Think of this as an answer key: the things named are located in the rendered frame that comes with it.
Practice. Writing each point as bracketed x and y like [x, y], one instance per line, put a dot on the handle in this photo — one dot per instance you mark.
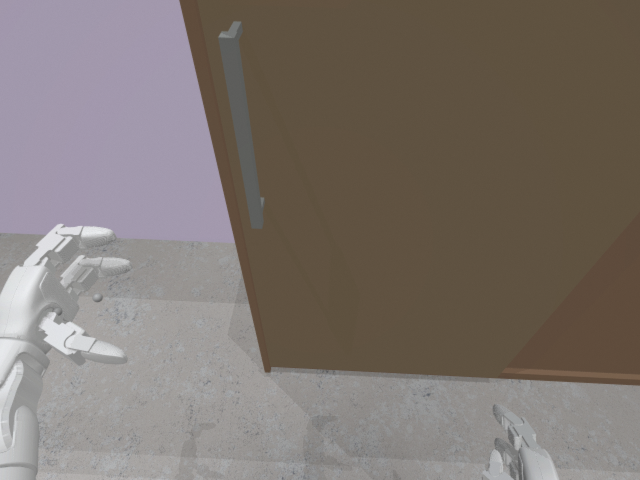
[232, 64]

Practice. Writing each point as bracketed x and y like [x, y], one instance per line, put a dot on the wardrobe door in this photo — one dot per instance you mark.
[597, 326]
[438, 175]

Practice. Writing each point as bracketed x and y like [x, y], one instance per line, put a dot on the robot left forearm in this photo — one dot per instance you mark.
[22, 366]

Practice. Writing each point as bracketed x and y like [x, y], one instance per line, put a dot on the robot right hand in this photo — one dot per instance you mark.
[529, 463]

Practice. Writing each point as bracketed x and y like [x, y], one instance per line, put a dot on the robot left hand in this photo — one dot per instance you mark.
[32, 291]

